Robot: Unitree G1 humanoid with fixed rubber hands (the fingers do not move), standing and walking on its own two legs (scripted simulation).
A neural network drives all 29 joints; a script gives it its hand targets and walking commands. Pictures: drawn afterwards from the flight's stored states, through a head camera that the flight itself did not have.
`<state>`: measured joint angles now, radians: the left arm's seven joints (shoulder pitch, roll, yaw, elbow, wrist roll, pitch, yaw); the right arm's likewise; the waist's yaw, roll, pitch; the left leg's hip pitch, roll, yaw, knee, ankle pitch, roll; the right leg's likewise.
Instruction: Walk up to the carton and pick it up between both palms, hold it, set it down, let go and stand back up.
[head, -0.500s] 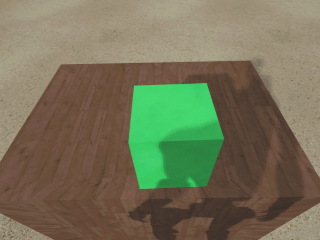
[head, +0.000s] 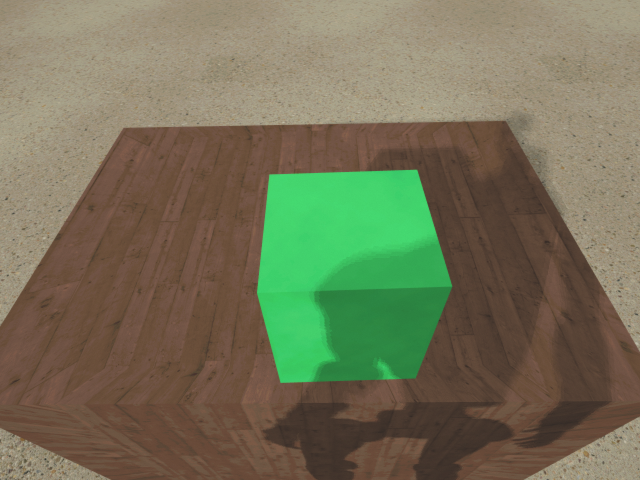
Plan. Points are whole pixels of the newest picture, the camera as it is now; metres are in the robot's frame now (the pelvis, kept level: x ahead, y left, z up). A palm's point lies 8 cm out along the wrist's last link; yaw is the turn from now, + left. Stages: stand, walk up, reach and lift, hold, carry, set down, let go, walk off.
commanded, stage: stand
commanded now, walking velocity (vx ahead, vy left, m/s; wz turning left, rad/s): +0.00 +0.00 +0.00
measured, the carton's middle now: (345, 281) +0.39 -0.01 +0.00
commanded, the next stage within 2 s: none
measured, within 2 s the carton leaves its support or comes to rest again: neither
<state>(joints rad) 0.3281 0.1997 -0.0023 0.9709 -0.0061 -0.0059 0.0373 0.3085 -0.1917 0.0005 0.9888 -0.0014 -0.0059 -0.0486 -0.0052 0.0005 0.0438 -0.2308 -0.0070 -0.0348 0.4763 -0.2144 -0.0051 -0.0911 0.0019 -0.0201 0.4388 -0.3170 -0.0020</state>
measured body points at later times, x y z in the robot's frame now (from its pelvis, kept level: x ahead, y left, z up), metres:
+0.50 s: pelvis +0.00 +0.00 +0.00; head +0.02 +0.01 +0.45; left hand +0.02 +0.24 -0.15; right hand +0.03 -0.23 -0.15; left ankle +0.03 +0.12 -0.74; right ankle -0.05 -0.12 -0.74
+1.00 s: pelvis +0.00 +0.01 +0.00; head +0.01 +0.01 +0.45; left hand +0.00 +0.25 -0.15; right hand +0.02 -0.23 -0.15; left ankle +0.03 +0.12 -0.74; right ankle -0.05 -0.12 -0.74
